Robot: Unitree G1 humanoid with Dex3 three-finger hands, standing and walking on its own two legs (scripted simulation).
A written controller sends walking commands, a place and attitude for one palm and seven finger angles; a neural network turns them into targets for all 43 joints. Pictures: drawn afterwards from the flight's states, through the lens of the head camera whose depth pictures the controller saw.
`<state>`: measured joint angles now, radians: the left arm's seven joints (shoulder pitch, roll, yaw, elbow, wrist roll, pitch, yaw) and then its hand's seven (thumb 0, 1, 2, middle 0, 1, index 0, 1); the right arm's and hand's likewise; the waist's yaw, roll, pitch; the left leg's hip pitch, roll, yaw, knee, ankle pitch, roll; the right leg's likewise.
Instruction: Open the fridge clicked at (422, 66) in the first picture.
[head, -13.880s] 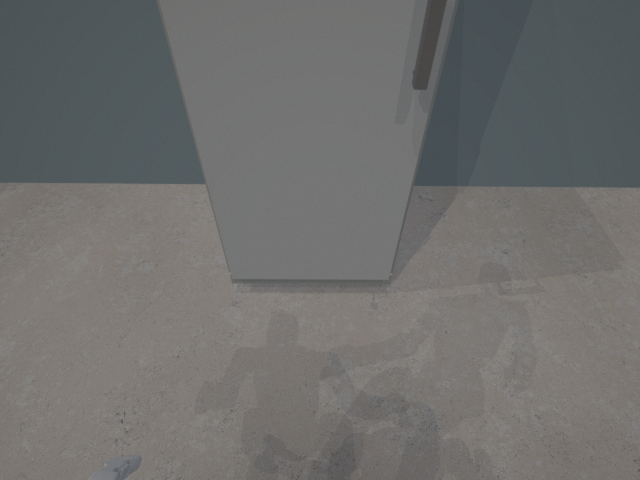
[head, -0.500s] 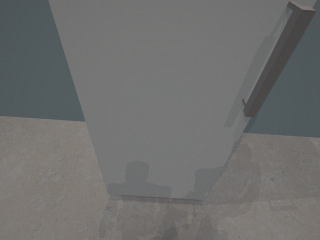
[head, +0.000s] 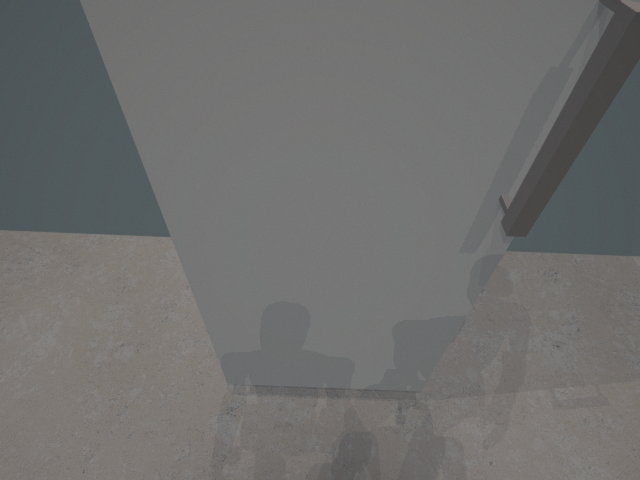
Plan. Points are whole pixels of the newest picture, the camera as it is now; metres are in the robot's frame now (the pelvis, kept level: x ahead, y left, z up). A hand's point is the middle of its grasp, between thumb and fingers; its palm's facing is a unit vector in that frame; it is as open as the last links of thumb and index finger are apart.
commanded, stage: come to a stop and stand still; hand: right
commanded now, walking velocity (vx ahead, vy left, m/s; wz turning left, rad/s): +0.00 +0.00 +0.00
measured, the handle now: (554, 132) +0.47 -0.24 +0.23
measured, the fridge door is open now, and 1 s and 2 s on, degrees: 0 0 0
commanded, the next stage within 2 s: look again from close up in 0.82 s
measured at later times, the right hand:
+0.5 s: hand out of the picture +0.05 -0.18 -0.17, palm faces +0.01 +0.98 -0.21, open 7.4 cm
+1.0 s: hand out of the picture +0.05 -0.18 -0.17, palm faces +0.02 +0.98 -0.21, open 7.4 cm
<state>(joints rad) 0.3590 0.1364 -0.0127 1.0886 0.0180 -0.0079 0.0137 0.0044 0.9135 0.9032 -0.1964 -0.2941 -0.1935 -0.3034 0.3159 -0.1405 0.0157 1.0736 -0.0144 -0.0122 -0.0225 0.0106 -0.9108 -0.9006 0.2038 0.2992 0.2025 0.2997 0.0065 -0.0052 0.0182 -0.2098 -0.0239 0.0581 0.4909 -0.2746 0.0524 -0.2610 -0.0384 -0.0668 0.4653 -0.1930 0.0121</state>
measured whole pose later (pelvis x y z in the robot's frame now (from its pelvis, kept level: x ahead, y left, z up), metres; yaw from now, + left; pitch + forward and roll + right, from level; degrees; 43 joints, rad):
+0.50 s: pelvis +0.04 -0.01 +0.00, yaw +0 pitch -1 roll -1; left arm 0.24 0.17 -0.01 1.12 0.01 -0.03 0.03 0.01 0.92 0.90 -0.20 -0.29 -0.19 -0.30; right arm 0.26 -0.17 0.01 1.10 -0.02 -0.03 -0.03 0.01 -0.91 -0.90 0.20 0.30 0.20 0.30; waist -0.01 0.00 0.03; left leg -0.13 -0.01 0.05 0.44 -0.31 0.04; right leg -0.18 -0.02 -0.08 0.43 -0.24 0.00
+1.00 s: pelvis +0.05 -0.01 +0.00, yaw +0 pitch -1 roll -1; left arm 0.25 0.16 -0.02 1.15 0.01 -0.02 0.03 0.01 0.92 0.90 -0.20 -0.29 -0.20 -0.30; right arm 0.26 -0.17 0.01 1.11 -0.02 -0.02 -0.03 0.00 -0.90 -0.90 0.20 0.30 0.20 0.30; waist -0.01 0.01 0.03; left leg -0.09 -0.01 0.05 0.41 -0.31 0.04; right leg -0.15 -0.02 -0.07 0.40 -0.23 0.01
